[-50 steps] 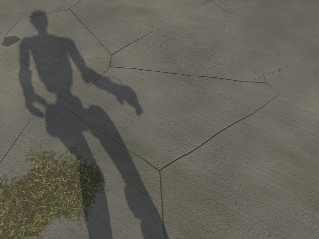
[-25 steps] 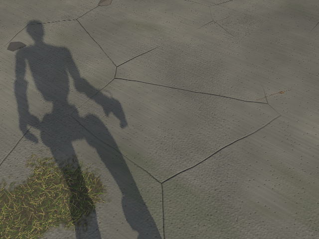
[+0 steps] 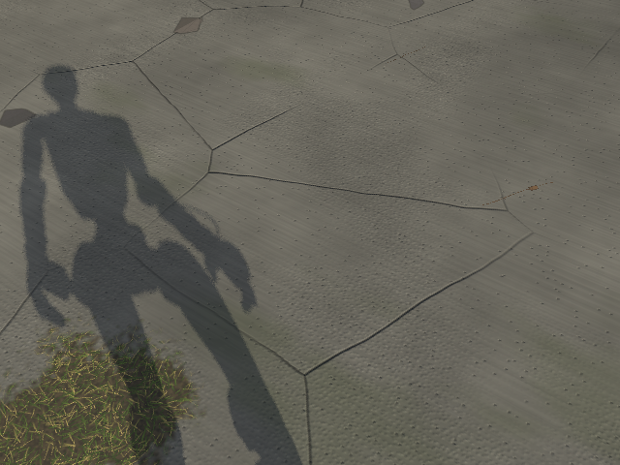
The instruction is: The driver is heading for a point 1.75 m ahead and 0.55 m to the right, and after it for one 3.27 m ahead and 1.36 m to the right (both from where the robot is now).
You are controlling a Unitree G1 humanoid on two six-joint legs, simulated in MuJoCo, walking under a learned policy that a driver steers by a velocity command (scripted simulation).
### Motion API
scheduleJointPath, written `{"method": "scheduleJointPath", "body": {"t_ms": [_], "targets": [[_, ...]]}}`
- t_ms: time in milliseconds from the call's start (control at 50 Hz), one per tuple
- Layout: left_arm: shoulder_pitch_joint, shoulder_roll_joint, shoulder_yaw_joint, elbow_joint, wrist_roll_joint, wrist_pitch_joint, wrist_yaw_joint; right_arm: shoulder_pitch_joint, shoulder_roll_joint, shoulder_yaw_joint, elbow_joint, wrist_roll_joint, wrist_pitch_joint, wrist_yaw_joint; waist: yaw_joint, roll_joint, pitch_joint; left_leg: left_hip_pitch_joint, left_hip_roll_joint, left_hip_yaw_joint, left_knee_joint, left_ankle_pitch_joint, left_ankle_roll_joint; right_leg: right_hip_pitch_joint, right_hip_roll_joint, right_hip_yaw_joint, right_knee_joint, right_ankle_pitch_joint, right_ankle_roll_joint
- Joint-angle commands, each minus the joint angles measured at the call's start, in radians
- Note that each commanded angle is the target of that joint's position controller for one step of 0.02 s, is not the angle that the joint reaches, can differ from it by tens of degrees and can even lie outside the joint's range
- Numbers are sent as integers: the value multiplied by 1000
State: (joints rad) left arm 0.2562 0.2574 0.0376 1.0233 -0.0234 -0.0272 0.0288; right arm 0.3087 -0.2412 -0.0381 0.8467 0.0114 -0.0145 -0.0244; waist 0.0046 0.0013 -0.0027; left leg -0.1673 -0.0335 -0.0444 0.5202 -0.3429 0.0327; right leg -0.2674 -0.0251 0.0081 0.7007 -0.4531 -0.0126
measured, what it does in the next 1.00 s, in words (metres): walks ahead: left foot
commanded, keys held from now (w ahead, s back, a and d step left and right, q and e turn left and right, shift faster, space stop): w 0.84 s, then w+e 0.16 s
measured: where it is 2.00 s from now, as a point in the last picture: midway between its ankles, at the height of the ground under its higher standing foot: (394, 282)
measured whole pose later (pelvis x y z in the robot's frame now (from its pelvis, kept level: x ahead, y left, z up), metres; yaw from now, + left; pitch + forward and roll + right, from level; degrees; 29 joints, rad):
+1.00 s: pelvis +0.48 -0.01 +0.00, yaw -3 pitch +1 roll +3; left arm 0.08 0.26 0.03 0.81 -0.02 -0.08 -0.02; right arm 0.35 -0.27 -0.05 0.97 0.01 -0.09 0.00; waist -0.07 -0.04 0.02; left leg 0.07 -0.07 0.08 0.17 -0.26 0.03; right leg -0.63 -0.09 0.02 0.58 0.07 -0.02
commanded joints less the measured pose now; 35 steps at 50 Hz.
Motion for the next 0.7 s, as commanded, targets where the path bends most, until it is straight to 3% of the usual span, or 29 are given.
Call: {"method": "scheduleJointPath", "body": {"t_ms": [20, 40, 60, 80, 100, 120, 140, 160, 180, 200, 220, 260, 340, 400, 460, 500, 520, 540, 560, 580, 600, 620, 640, 660, 700], "targets": [[-60, 75, 12, -75, -15, -63, -28, -39, -178, -43, -55, 16, -28, -3, 9, 164, 162, -74, 297, -402, -340, -331, 184, -153, -32, 6, -38, -53, -72], [21, 73, 15, -36, -12, -72, -35, -101, -178, -42, -70, 26, -24, -1, 58, 132, 129, -148, 239, -299, -299, -245, 145, 27, -7, -34, -185, 82, -81], [121, 76, 24, 19, -1, -74, -39, -127, -163, -37, -78, 22, -21, 0, 96, 94, 88, -222, 168, -205, -211, -162, 108, 207, 35, -56, -252, 219, -62], [228, 106, 35, 55, 11, -73, -39, -145, -106, -21, -91, 9, -25, 3, 126, -24, 42, -315, 84, -88, 4, -73, 55, 346, -51, 88, -310, 174, -68], [324, 229, 61, 58, 9, -76, -42, -160, -57, -8, -133, 3, -39, 1, 141, -289, 17, -494, -38, 48, 318, -127, -17, 440, -280, 502, -489, -9, -181], [285, 212, 48, 43, 26, -86, -49, -147, -105, -23, -136, 28, -54, -3, 115, -249, 57, -588, -19, -40, 518, -242, -12, 389, -374, 703, -555, -107, -267], [202, 154, 31, 13, 20, -94, -46, -114, -122, -27, -119, 43, -67, 5, 72, -157, 128, -653, 42, -81, 600, -152, 10, 364, -355, 623, -553, -129, -256], [155, 126, 24, -8, 15, -95, -46, -98, -124, -28, -99, 39, -77, 13, 54, -123, 139, -667, 78, -62, 607, -51, 25, 361, -304, 511, -555, -81, -217], [133, 123, 20, -18, 13, -94, -48, -114, -129, -33, -97, 26, -84, 16, 46, -98, 138, -682, 104, -44, 581, 29, 30, 371, -278, 435, -561, 17, -186], [138, 85, 7, -20, 16, -89, -49, -143, -137, -40, -99, 12, -85, 21, 50, -83, 123, -660, 125, -29, 551, 93, 31, 374, -238, 345, -565, 154, -152], [163, 80, 2, -13, 21, -83, -48, -150, -116, -38, -101, 9, -84, 30, 50, -116, 105, -627, 130, -8, 523, 137, 21, 366, -217, 283, -562, 279, -145], [208, 80, -2, -3, 23, -73, -38, -175, -86, -32, -105, 6, -77, 41, 57, -103, 86, -619, 126, 34, 476, 189, -6, 374, -187, 189, -554, 496, -149], [215, 117, -2, -16, 27, -58, -17, -337, -40, -9, -162, 10, -75, 49, 83, -81, 124, -533, 98, 83, 214, 326, -40, 261, -150, 92, -598, 554, -146], [258, 132, 1, -7, 18, -58, -11, -419, -48, -4, -188, 18, -78, 60, 97, -93, 156, -464, 75, 97, 84, 395, -32, 245, -170, 75, -624, 526, -156], [262, 140, 11, -1, 7, -53, -9, -458, -71, -6, -208, 21, -85, 73, 71, -93, 164, -454, 70, 73, 12, 375, 8, 333, -216, 66, -585, 614, -149], [238, 163, 22, -12, 12, -46, -9, -406, -108, -21, -199, 17, -89, 75, 16, -112, 98, -353, 37, 87, 1, 319, 43, 393, -232, 53, -482, 892, -129], [225, 176, 28, -18, 17, -38, -8, -322, -138, -36, -177, 16, -87, 70, -33, -132, 28, -238, 5, 108, 10, 289, 66, 407, -228, 42, -373, 1083, -118], [209, 170, 27, -27, 24, -28, -8, -152, -176, -59, -124, 19, -83, 61, -119, -126, -77, -27, -20, 127, -6, 300, 97, 364, -189, 12, -180, 1181, -95], [202, 149, 16, -50, 36, -26, -8, 40, -220, -74, -75, 11, -76, 49, -192, -81, -208, 306, 108, -18, 38, 279, 151, 136, -156, 10, 90, 963, -72], [340, -6, -25, -65, 34, -44, -22, 137, -298, -90, -42, -10, -73, 50, -116, 201, -384, 652, 383, -535, -61, 0, 323, -250, 53, 2, 499, 246, -7], [304, 53, -13, -49, 9, -76, -31, 115, -209, -64, -35, -5, -73, 53, -135, 198, -384, 604, 416, -754, -232, -109, 328, -361, 73, 145, 645, -97, -25], [184, 132, 12, -98, -24, -93, -36, 11, -164, -48, -39, 2, -77, 51, -107, 162, -175, 436, 378, -591, -259, -94, 268, -449, 12, 123, 682, -38, -40], [113, 139, 13, -117, -27, -102, -32, -75, -142, -40, -51, 2, -82, 53, -74, 68, -76, 263, 341, -443, -288, 24, 237, -420, -44, 98, 637, 61, -47], [87, 127, 19, -122, -16, -100, -23, -126, -121, -35, -54, -7, -89, 59, -39, 19, -25, 132, 302, -340, -315, 140, 217, -378, -80, 81, 575, 127, -43], [132, 82, 19, -116, 0, -74, -19, -158, -95, -27, -42, -19, -99, 66, 20, 64, -11, -6, 252, -226, -373, 231, 212, -267, -121, 85, 510, 179, -32]]}}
